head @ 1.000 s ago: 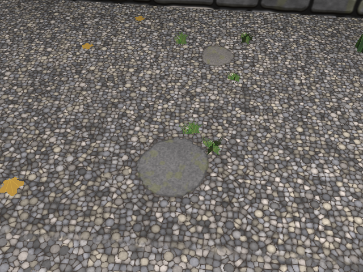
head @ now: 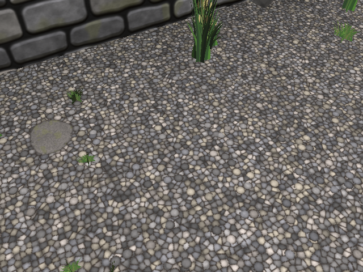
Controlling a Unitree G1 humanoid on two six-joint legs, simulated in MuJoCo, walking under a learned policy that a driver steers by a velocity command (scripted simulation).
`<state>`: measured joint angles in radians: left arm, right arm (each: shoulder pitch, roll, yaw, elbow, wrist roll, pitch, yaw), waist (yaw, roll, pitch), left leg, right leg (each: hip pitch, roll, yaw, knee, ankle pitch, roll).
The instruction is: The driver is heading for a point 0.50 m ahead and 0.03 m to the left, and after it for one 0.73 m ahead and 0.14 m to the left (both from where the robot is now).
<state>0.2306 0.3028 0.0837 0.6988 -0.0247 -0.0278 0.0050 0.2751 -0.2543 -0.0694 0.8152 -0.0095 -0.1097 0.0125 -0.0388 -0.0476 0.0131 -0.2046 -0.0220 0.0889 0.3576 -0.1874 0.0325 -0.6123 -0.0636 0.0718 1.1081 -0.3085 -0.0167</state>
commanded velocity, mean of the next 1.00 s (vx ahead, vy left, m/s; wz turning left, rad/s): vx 0.37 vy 0.00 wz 0.12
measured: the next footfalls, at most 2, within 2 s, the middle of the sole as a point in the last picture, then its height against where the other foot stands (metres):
right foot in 0.28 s outside the picture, level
left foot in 0.76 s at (162, 248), level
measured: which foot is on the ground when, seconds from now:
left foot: down 0.00-0.28, up 0.30-0.74, down 0.76-1.00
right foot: up 0.00-0.26, down 0.28-0.76, up 0.78-1.00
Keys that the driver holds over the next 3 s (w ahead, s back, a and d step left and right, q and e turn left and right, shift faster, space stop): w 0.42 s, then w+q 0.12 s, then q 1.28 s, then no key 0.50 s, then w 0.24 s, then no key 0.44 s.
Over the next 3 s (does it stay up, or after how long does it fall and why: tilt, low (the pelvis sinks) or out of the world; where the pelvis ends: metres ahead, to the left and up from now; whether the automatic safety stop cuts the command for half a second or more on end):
stays up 0.62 0.06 -0.01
